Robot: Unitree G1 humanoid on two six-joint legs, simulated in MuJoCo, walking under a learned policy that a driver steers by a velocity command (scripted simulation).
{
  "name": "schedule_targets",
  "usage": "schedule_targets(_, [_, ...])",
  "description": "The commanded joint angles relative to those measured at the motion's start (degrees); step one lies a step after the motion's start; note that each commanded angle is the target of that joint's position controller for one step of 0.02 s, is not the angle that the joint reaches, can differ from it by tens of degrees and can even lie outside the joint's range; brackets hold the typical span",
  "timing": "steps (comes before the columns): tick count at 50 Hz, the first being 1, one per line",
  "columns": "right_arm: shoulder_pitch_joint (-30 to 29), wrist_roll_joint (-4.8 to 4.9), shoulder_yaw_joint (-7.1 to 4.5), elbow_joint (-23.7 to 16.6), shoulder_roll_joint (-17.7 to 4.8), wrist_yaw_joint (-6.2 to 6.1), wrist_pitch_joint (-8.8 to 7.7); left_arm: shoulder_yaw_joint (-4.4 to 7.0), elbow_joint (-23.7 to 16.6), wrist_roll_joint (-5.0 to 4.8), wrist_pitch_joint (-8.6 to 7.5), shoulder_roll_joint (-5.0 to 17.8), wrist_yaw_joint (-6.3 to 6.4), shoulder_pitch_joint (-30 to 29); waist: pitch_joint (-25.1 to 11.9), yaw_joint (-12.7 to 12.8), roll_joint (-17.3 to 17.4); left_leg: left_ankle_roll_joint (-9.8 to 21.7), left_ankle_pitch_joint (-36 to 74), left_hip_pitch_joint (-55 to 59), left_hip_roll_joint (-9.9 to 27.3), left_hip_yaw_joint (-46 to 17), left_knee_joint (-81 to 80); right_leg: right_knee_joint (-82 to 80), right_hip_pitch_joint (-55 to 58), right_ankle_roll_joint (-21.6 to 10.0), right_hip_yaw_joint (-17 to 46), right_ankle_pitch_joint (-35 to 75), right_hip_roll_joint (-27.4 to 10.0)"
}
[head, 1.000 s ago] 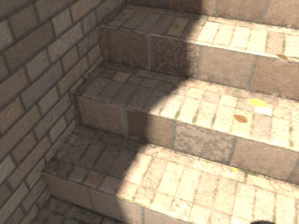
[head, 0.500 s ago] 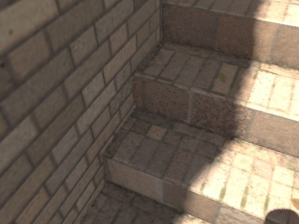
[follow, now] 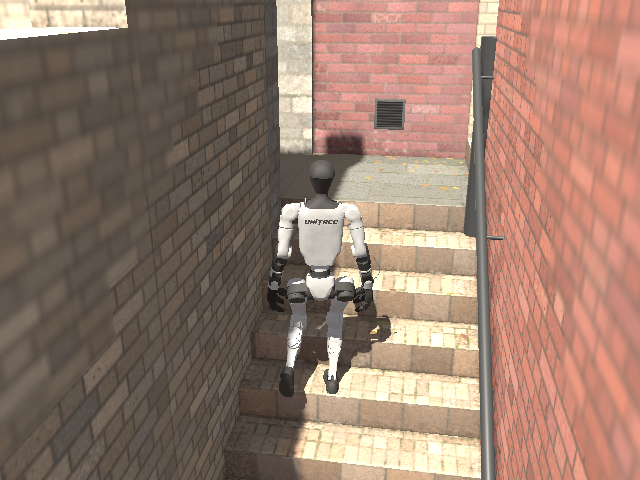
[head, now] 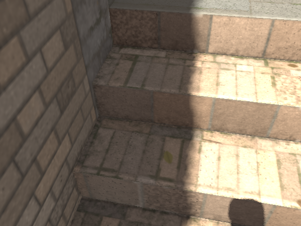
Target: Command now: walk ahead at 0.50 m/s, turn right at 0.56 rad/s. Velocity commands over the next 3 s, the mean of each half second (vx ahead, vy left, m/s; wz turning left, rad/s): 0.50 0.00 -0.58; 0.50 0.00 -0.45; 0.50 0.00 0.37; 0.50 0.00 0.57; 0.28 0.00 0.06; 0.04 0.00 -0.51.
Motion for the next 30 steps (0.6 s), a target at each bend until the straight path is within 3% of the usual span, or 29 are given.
schedule_targets(1, [-2.3,-0.05,0.94,-3.7,3.2,-1.68,-0.33,-1.31,2.8,-0.53,-0.73,-1.3,-0.74,-2.8,5.1,-6.8,-1.0,2.6,-1.6,-30.5,-1.6,-5.4,21.3,-34.8,13.1,-7.8,37.4,1.7,-11.0])
schedule_targets(2, [-2.6,-0.23,0.99,-4.3,2.1,-2.03,0.47,-1.67,3.1,-0.57,-1.41,-1.1,-1.04,-3.9,5.1,-8.4,0.1,1.9,-3.5,-31.7,-0.9,-2.1,20.8,-35.1,11.6,-7.0,31.4,8.6,-10.3])
schedule_targets(3, [-2.2,-0.2,0.95,-4.7,1.4,-2.41,1.01,-2.14,2.6,0.46,-1.96,-1.0,-1.17,-4.4,3.4,-9.3,-0.2,1.3,-2.4,-30.6,0.1,-0.1,18.9,-35.4,9.9,-5.6,26.7,12.9,-9.2])
schedule_targets(5, [-5.0,0.36,0.47,-5.8,-0.7,-2.93,1.31,-1.98,-1.0,2.1,-2.94,2.0,-0.96,-6.1,3.4,-7.7,-0.5,-1.8,-1.8,-19.2,1.4,5.3,6.9,-38.1,0.1,-4.5,18.0,12.8,-5.8])
schedule_targets(6, [-5.4,0.95,0.95,-5.9,0.9,-2.44,1.05,-2.07,1.1,2.96,-2.64,2.9,-0.51,0.9,3.0,-5.1,-6.5,-2.7,-7.5,-21.0,0.2,7.9,20.6,-38.3,3.6,-5.7,19.7,13.3,-6.8])
schedule_targets(7, [-8.0,0.32,1.55,-6.9,2.1,-2.7,0.77,-2.17,4.1,2.98,-2.38,2.4,-0.34,9.2,4.8,-2.4,-7.5,-2.9,-13.4,-32.2,0.2,5.7,27.5,-37.2,13.2,-7.2,25.5,9.4,-9.8])
schedule_targets(8, [-12.6,-0.21,2.11,-9.3,2.3,-3.38,0.46,-2.4,7.0,3.33,-2.15,1.8,-0.38,15.3,7.9,-0.3,-7.2,-1.6,-19.0,-44.5,-0.1,2.9,32.5,-36.2,22.7,-8.2,31.1,7.9,-12.8])
schedule_targets(9, [-16.9,0.23,2.61,-12.8,2.6,-4.13,-0.06,-2.62,7.8,3.99,-2.28,1.5,-0.63,18.2,8.5,0.6,-8.0,-0.3,-22.0,-51.1,0.2,2.1,32.5,-35.3,28.5,-7.5,32.2,10.6,-14.3])
schedule_targets(10, [-17.4,0.22,2.83,-14.1,2.5,-4.9,-0.42,-2.41,6.8,4.04,-2.84,2.2,-0.76,17.3,8.1,-0.5,-7.6,-0.6,-21.5,-52.2,1.1,2.2,28.8,-35.6,30.4,-7.0,32.3,11.9,-15.0])
schedule_targets(11, [-20.1,-0.2,2.86,-17.7,2.5,-5.87,0.01,-3.38,7.6,4.54,-3.66,1.7,-1.32,17.2,5.7,-1.0,-3.2,-2.4,-15.0,-46.6,2.8,5.2,18.8,-36.3,27.8,-6.4,32.8,11.6,-13.5])
schedule_targets(12, [-22.6,-0.44,3.41,-19.7,3.2,-6.43,0.69,-3.64,8.2,4.24,-3.96,1.2,-1.05,17.0,7.9,-0.3,-6.9,-2.7,-12.9,-43.2,4.7,5.5,12.7,-39.1,23.8,-6.9,30.5,11.0,-12.6])
schedule_targets(13, [-21.6,-0.28,2.97,-22.4,1.7,-5.96,1.67,-3.57,7.6,2.63,-4.95,2.4,-0.77,18.0,11.5,-0.5,-7.9,-2.9,-11.8,-42.3,5.8,4.9,5.5,-41.6,23.8,-7.6,32.0,9.8,-14.9])
schedule_targets(14, [-30.5,-0.56,3.52,-26.5,2.1,-5.44,2.89,-3.7,5.6,0.26,-4.58,3.0,-1.67,13.7,12.7,0.0,-5.2,-3.6,-23.0,-29.6,5.6,9.5,-9.4,-50.7,13.4,-9.4,32.0,9.6,-16.6])
schedule_targets(15, [-34.7,-0.42,4.13,-29.7,3.8,-4.42,4.1,-3.42,4.8,-0.86,-4.32,3.9,-2.3,12.4,12.2,0.2,-7.2,-4.4,-28.8,-17.8,4.7,12.3,-18.3,-55.6,5.6,-10.5,32.6,9.2,-17.9])
schedule_targets(16, [-29.7,0.15,4.88,-30.0,7.3,-2.67,4.15,-2.77,3.9,-1.38,-4.57,6.4,-2.82,11.1,11.9,-2.8,-13.1,-5.9,-26.8,-6.1,2.7,15.2,-15.1,-54.0,1.9,-11.9,31.0,29.9,-20.3])
schedule_targets(17, [-27.7,1.33,3.75,-30.4,3.4,-1.67,3.41,-1.02,3.2,-1.49,-4.73,13.0,-3.31,10.1,6.9,-6.1,-15.7,-6.6,-21.3,0.9,-1.6,16.9,-20.1,-49.2,6.0,-12.3,28.8,72.1,-20.3])
schedule_targets(18, [-18.4,1.59,1.14,-27.7,-2.3,-2.28,2.66,0.64,2.6,-3.47,-5.22,15.3,-3.54,9.8,0.4,-9.5,-14.0,-5.6,-23.4,4.1,-5.0,16.6,-29.9,-40.3,20.5,-9.3,25.7,102.0,-19.6])
schedule_targets(19, [-4.6,1.17,-1.41,-23.8,-6.4,-3.45,1.62,1.18,2.0,-3.43,-5.78,13.2,-3.45,9.0,-7.0,-12.7,-10.3,-3.3,-21.2,16.2,-3.6,11.1,-38.5,-26.6,25.0,-4.9,23.2,103.9,-16.0])
schedule_targets(20, [8.0,1.31,-2.08,-20.2,-8.7,-3.96,1.19,-0.78,0.6,1.31,-5.75,2.6,-3.63,13.8,-25.2,-11.6,7.4,9.2,-16.6,45.4,9.6,-18.2,-49.2,-6.7,6.4,-1.6,23.4,73.0,-7.3])
schedule_targets(21, [18.3,-0.63,-1.64,-17.4,-9.5,-4.67,2.06,-0.42,1.4,1.07,-3.87,1.0,-4.73,9.3,-19.2,-16.6,16.8,15.4,-41.7,46.9,20.8,-48.8,-69.0,18.5,-10.7,1.1,21.9,21.1,1.0])
schedule_targets(22, [17.8,-0.12,-1.65,-15.8,-8.6,-5.7,0.45,1.03,-0.2,-0.43,-3.38,3.2,-4.91,0.7,0.1,-16.7,14.2,8.7,-64.3,33.6,17.8,-49.3,-75.9,34.4,-23.1,0.1,19.3,25.6,-3.4])
schedule_targets(23, [11.0,1.55,-2.23,-14.5,-8.9,-6.22,0.14,0.55,0.3,-1.31,-4.23,1.4,-4.22,-0.7,7.4,-12.0,11.9,8.3,-64.3,22.2,19.0,-41.7,-74.9,39.4,-25.2,-1.2,15.6,31.0,-7.2])
schedule_targets(24, [8.2,2.29,-0.97,-12.5,-3.0,-5.53,0.42,1.4,-0.2,-0.55,-4.28,2.7,-2.64,-1.9,6.0,-8.5,5.1,8.2,-55.2,18.5,19.9,-33.0,-72.0,45.4,-22.5,-3.6,13.9,30.8,-8.2])
schedule_targets(25, [5.7,2.53,0.87,-10.6,4.7,-4.57,0.63,1.42,-1.3,0.28,-3.78,2.0,-2.07,-3.5,6.2,-5.1,0.3,7.2,-49.8,15.0,19.2,-25.3,-71.1,48.9,-22.6,-5.3,13.9,29.2,-9.2])
schedule_targets(26, [2.3,2.36,1.64,-9.9,8.7,-4.31,0.56,1.18,-1.9,-0.01,-3.1,-0.3,-1.53,-2.8,6.8,-2.2,-1.9,5.8,-44.6,12.5,17.5,-18.5,-72.5,49.7,-23.2,-6.3,14.0,27.4,-10.4])
schedule_targets(27, [-0.1,1.75,1.44,-8.8,8.8,-4.81,0.19,0.1,-2.4,-0.49,-2.35,-3.9,-1.5,-1.7,7.6,-0.4,0.5,5.6,-41.7,13.2,14.5,-13.7,-75.5,53.8,-28.0,-7.7,14.5,24.0,-9.8])
schedule_targets(28, [1.8,-0.18,1.28,-7.5,7.9,-5.61,-0.24,-1.2,-5.8,-0.73,-1.56,-4.3,-2.48,-4.2,6.9,0.3,-1.0,3.5,-38.4,16.0,14.7,-8.4,-75.8,54.5,-32.2,-8.5,12.6,25.9,-11.1])
schedule_targets(29, [-0.6,-1.57,1.21,-7.3,7.9,-5.77,-0.76,-1.67,-5.5,-1.47,-1.13,-4.9,-2.96,-3.1,8.5,1.5,-1.6,2.8,-37.1,13.4,13.2,-2.5,-77.1,54.1,-34.0,-8.6,12.6,23.5,-11.7])
schedule_targets(30, [-1.6,-2.94,0.44,-8.1,5.6,-4.95,-1.07,-1.97,-6.7,-2.03,-1.14,-4.0,-3.39,-4.6,8.2,1.5,-2.9,2.6,-34.7,12.0,12.8,2.8,-80.8,54.3,-32.2,-8.2,9.2,22.0,-13.0])
Next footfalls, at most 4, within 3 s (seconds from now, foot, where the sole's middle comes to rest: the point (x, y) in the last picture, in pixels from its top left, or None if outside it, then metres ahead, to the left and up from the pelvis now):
0.36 left None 0.41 0.14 -0.52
0.94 right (249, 177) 0.58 -0.27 -0.35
1.48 left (220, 80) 0.89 -0.18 -0.18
1.96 right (286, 4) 1.17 -0.46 -0.01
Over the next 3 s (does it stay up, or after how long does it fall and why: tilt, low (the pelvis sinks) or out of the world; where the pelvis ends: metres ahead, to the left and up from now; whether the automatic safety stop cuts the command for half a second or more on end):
stays up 1.20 -0.39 0.76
